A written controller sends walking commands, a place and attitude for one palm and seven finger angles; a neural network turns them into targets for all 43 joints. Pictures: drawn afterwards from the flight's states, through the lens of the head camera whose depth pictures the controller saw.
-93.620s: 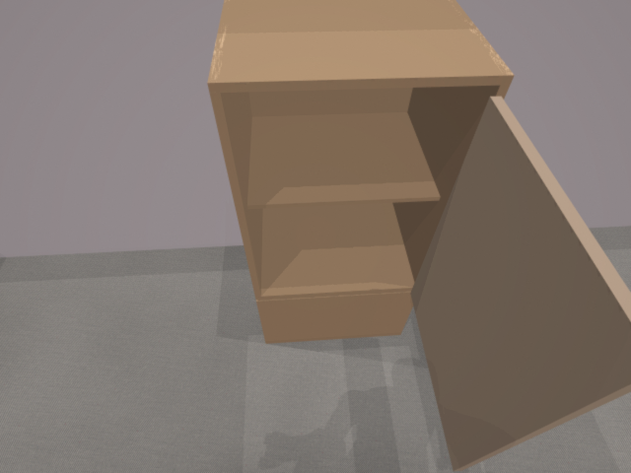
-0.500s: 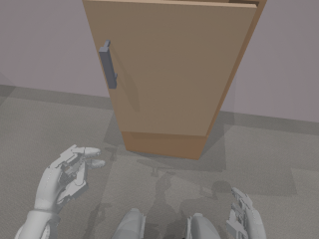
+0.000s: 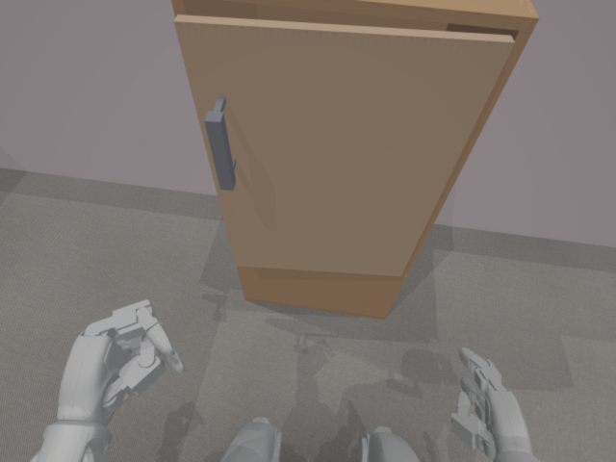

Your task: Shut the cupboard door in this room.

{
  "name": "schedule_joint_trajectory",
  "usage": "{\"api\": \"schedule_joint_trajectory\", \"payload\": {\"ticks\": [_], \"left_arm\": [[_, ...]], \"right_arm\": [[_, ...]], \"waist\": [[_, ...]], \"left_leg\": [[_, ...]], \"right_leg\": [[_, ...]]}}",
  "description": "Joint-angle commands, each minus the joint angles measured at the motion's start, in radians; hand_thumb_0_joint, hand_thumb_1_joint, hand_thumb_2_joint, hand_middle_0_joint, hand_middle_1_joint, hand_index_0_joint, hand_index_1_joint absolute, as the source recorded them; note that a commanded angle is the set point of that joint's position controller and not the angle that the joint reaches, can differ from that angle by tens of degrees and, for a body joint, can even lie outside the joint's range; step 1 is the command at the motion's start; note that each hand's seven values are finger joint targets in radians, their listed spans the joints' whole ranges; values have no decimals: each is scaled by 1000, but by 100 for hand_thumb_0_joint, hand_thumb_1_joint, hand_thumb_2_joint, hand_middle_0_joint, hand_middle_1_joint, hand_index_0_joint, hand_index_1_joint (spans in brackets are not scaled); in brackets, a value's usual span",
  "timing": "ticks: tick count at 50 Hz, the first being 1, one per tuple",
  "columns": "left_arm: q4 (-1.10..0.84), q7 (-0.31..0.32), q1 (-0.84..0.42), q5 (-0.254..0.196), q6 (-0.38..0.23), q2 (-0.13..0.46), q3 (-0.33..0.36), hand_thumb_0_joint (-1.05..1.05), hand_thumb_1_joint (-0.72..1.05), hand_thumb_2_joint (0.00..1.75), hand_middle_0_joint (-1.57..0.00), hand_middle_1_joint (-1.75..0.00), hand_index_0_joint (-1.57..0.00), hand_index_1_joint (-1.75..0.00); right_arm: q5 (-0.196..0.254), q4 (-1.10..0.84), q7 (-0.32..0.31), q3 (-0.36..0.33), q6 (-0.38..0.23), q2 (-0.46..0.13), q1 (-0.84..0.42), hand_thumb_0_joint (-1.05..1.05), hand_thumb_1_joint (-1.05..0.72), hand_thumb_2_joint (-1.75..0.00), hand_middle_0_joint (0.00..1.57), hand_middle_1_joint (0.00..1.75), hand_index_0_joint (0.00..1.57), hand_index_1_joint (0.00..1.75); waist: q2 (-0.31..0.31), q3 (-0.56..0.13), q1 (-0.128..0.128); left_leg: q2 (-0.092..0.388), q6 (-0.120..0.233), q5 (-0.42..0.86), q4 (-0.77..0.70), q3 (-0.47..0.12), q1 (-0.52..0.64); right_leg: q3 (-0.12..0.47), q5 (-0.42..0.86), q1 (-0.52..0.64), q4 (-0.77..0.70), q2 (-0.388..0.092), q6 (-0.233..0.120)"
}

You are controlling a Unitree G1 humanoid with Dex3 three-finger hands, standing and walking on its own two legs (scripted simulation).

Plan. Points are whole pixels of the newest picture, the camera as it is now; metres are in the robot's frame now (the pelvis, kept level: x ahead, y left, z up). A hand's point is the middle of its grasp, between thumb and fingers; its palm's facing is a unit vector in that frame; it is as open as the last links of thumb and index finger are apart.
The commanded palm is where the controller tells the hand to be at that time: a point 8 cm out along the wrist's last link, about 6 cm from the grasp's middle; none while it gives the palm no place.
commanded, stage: raise the hand and make a fist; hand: left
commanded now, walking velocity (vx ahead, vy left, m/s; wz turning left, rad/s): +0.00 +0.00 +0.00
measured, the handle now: (224, 145) +0.54 +0.18 +0.07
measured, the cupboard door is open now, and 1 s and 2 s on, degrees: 5 5 5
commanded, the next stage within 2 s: bring the fist close to the handle in 0.74 s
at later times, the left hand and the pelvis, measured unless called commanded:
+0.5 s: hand (178, 336) +0.24 +0.17 +0.07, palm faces +0.01 -1.00 -0.04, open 3.1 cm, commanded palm +0.21 +0.22 +0.07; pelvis +0.01 -0.02 +0.01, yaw +0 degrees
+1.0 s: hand (179, 329) +0.25 +0.17 +0.07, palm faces +0.02 -1.00 -0.04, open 3.1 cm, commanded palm +0.25 +0.22 +0.07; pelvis +0.00 -0.02 +0.01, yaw +0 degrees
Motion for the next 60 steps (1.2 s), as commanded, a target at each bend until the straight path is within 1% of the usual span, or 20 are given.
{"api": "schedule_joint_trajectory", "payload": {"ticks": [1, 14, 17, 19, 21, 24, 26, 30, 34, 38, 42, 44, 46, 48, 52, 54, 55, 58, 59, 60], "left_arm": [[-211, -21, -47, -14, -49, 93, 50, 0, 90, 90, -128, -148, -128, -148], [-167, -65, -103, -56, -32, 140, 116, 0, 90, 90, -130, -150, -130, -150], [-153, -72, -110, -66, -31, 131, 114, 0, 90, 90, -130, -150, -130, -150], [-117, -75, -93, -71, -27, 132, 121, 0, 90, 90, -130, -150, -130, -150], [-109, -76, -90, -69, -30, 123, 112, 0, 90, 90, -130, -150, -130, -150], [-114, -66, -92, -67, -44, 144, 133, 0, 90, 90, -130, -150, -130, -150], [-115, -64, -101, -70, -54, 125, 121, 0, 90, 90, -130, -150, -130, -150], [-106, -64, -106, -68, -74, 125, 118, 0, 90, 90, -130, -150, -130, -150], [-118, -63, -114, -63, -74, 140, 119, 0, 90, 90, -130, -150, -130, -150], [-109, -68, -118, -67, -68, 120, 107, 0, 90, 90, -130, -150, -130, -150], [-108, -71, -127, -67, -69, 118, 102, 0, 90, 90, -130, -150, -130, -150], [-100, -66, -246, -59, -74, 127, 91, 0, 90, 90, -130, -150, -130, -150], [-60, -65, -324, -55, -73, 115, 79, 0, 90, 90, -130, -150, -130, -150], [-32, -66, -405, -48, -67, 123, 78, 0, 90, 90, -130, -150, -130, -150], [4, -52, -494, -29, -30, 118, 58, 0, 90, 90, -130, -150, -130, -150], [52, -34, -504, -20, -9, 149, 94, 0, 90, 90, -130, -150, -130, -150], [69, -28, -534, -13, 1, 119, 66, 0, 90, 90, -130, -150, -130, -150], [132, -1, -632, -5, 11, 119, 74, 0, 90, 90, -130, -150, -130, -150], [162, 10, -650, -2, 8, 156, 112, 0, 90, 90, -130, -150, -130, -150], [189, 15, -658, 4, 5, 145, 110, 0, 90, 90, -130, -150, -130, -150]], "right_arm": [[5, -147, -15, -50, -31, -136, 7, 0, -90, -90, 20, 30, 20, 30], [13, -136, -23, -43, -24, -131, 11, 0, -90, -90, 20, 30, 20, 30], [16, -134, -23, -44, -23, -131, 13, 0, -90, -90, 20, 30, 20, 30], [18, -131, -23, -46, -20, -130, 9, 0, -90, -90, 20, 30, 20, 30], [19, -131, -22, -47, -20, -129, 10, 0, -90, -90, 20, 30, 20, 30], [17, -128, -21, -51, -18, -133, 9, 0, -90, -90, 20, 30, 20, 30], [17, -131, -20, -52, -16, -129, 11, 0, -90, -90, 20, 30, 20, 30], [17, -126, -19, -52, -14, -130, 4, 0, -90, -90, 20, 30, 20, 30], [16, -126, -19, -52, -11, -134, 5, 0, -90, -90, 20, 30, 20, 30], [18, -132, -19, -49, -8, -133, 2, 0, -90, -90, 20, 30, 20, 30], [18, -134, -20, -46, -9, -133, 0, 0, -90, -90, 20, 30, 20, 30], [16, -117, -26, -41, -13, -141, -1, 0, -90, -90, 20, 30, 20, 30], [18, -105, -28, -41, -19, -141, 0, 0, -90, -90, 20, 30, 20, 30], [19, -90, -31, -39, -25, -145, -2, 0, -90, -90, 20, 30, 20, 30], [20, -82, -31, -36, -28, -147, -2, 0, -90, -90, 20, 30, 20, 30], [20, -78, -30, -38, -20, -152, 6, 0, -90, -90, 20, 30, 20, 30], [21, -79, -26, -32, -16, -146, 0, 0, -90, -90, 20, 30, 20, 30], [19, -64, -20, -33, -5, -147, 7, 0, -90, -90, 20, 30, 20, 30], [17, -58, -21, -33, 0, -150, 10, 0, -90, -90, 20, 30, 20, 30], [17, -58, -18, -33, 5, -147, 8, 0, -90, -90, 20, 30, 20, 30]], "waist": [[60, -190, -21], [21, -217, -9], [15, -216, -12], [-17, -195, -7], [-5, -186, -9], [-13, -199, -3], [-30, -205, -9], [-14, -194, -9], [20, -191, -11], [-6, -181, -15], [13, -173, -17], [8, -150, -40], [-3, -155, -50], [19, -174, -51], [53, -229, -38], [21, -250, -26], [44, -245, -29], [14, -229, -38], [9, -229, -27], [6, -236, -25]], "left_leg": [[-13, -6, 263, -233, -20, 158], [-23, 5, 311, -212, 6, 129], [-24, 5, 304, -213, 13, 127], [-26, 7, 298, -209, 15, 100], [-25, 5, 286, -213, 20, 102], [-25, 8, 289, -212, 20, 98], [-25, 7, 283, -208, 24, 94], [-26, 7, 270, -203, 27, 83], [-24, 10, 265, -216, 24, 107], [-25, 8, 243, -226, 19, 107], [-25, 8, 231, -228, 19, 112], [-21, 11, 202, -217, 11, 99], [-19, 10, 179, -211, 9, 97], [-20, 9, 162, -214, 7, 100], [-20, 10, 183, -241, 3, 141], [-19, 9, 211, -250, 1, 141], [-21, 8, 218, -258, 5, 148], [-19, 6, 209, -264, 10, 143], [-18, 5, 215, -268, 7, 136], [-18, 5, 225, -273, 13, 142]], "right_leg": [[-28, 180, 153, -133, 57, -45], [13, 261, 266, -169, 51, -40], [28, 262, 276, -184, 45, -35], [43, 251, 295, -198, 43, -34], [48, 239, 285, -204, 38, -31], [51, 239, 296, -199, 39, -32], [62, 240, 300, -204, 33, -26], [74, 220, 295, -206, 30, -29], [56, 210, 275, -203, 40, -34], [46, 184, 266, -205, 41, -32], [39, 174, 248, -202, 43, -33], [36, 135, 205, -198, 47, -34], [43, 107, 190, -202, 45, -33], [43, 83, 182, -203, 44, -35], [31, 117, 208, -198, 42, -38], [26, 143, 236, -195, 45, -38], [23, 159, 236, -195, 42, -38], [26, 159, 237, -208, 39, -33], [25, 159, 244, -207, 41, -37], [27, 175, 252, -205, 40, -37]]}}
